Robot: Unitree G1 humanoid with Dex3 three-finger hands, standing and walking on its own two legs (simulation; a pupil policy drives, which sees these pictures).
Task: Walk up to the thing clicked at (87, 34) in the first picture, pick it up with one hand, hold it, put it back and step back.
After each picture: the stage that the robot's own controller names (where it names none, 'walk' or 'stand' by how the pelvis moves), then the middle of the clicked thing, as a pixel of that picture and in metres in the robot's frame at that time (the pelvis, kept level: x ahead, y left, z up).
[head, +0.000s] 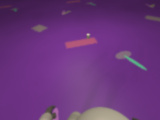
stand; (88, 36) +1.97 +0.12 -0.72
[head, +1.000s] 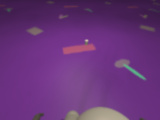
walk; (86, 42) +1.84 +0.10 -0.71
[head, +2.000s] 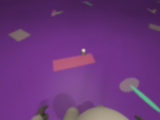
walk; (83, 52) +1.23 +0.10 -0.71
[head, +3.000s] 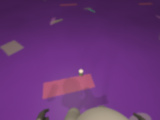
walk; (80, 72) +0.76 +0.13 -0.71
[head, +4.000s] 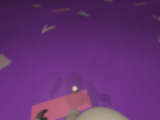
walk; (74, 89) +0.48 +0.20 -0.71
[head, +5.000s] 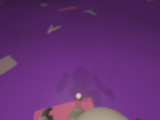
stand; (78, 96) +0.36 +0.18 -0.70
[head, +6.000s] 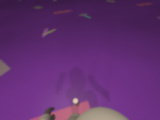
stand; (75, 101) +0.32 +0.19 -0.72
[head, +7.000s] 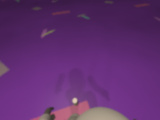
stand; (75, 101) +0.33 +0.20 -0.73
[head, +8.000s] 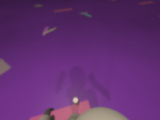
stand; (75, 101) +0.31 +0.19 -0.73
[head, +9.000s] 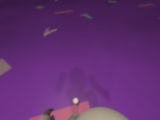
stand; (75, 101) +0.32 +0.19 -0.73
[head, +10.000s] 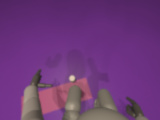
go down; (72, 79) +0.36 +0.19 -0.54
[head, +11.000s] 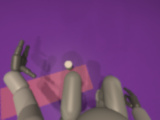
go down; (68, 65) +0.40 +0.22 -0.32
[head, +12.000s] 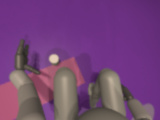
close in; (54, 60) +0.39 +0.25 -0.25
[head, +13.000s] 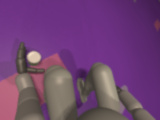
close; (33, 59) +0.39 +0.27 -0.22
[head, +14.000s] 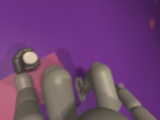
close; (30, 59) +0.38 +0.27 -0.22
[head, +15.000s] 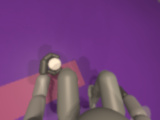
lift; (54, 65) +0.33 +0.26 -0.11
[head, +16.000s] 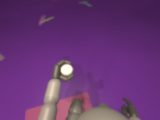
lift; (67, 73) +0.32 +0.17 +0.04
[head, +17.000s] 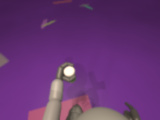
hold; (70, 75) +0.32 +0.16 +0.00
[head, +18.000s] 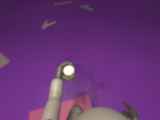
hold; (69, 74) +0.32 +0.17 +0.01
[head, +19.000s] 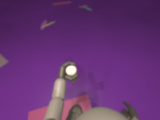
crouch; (72, 74) +0.33 +0.15 +0.00
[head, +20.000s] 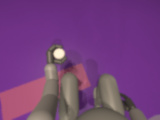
crouch; (60, 56) +0.43 +0.21 -0.09
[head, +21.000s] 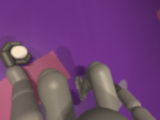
lower; (21, 55) +0.41 +0.30 -0.22
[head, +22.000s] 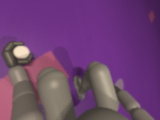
lower; (22, 54) +0.41 +0.29 -0.22
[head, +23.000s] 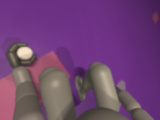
lower; (26, 55) +0.40 +0.29 -0.22
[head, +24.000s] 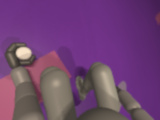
lower; (25, 55) +0.39 +0.30 -0.23
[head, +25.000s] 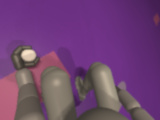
loosen; (29, 57) +0.39 +0.28 -0.22
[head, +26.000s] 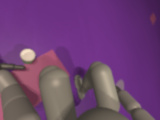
withdraw; (28, 57) +0.39 +0.28 -0.22
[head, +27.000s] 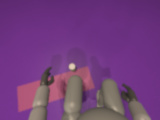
walk; (72, 67) +0.41 +0.20 -0.43
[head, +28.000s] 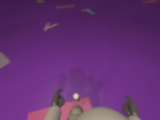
stand; (76, 97) +0.35 +0.17 -0.66
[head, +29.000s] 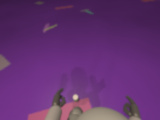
stand; (75, 98) +0.34 +0.18 -0.67
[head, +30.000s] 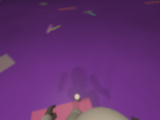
stand; (77, 97) +0.35 +0.18 -0.70
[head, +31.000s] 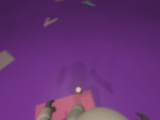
walk; (78, 90) +0.38 +0.17 -0.71
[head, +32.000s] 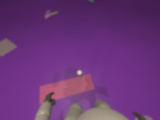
walk; (79, 74) +0.63 +0.13 -0.70
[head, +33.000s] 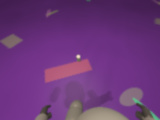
stand; (78, 58) +0.96 +0.25 -0.70
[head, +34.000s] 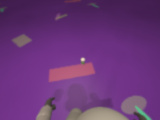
stand; (82, 61) +0.99 +0.16 -0.71
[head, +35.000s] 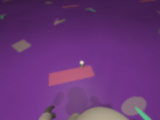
stand; (81, 64) +0.99 +0.18 -0.73
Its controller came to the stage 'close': yes
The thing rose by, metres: 0.72
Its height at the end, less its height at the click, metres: +0.00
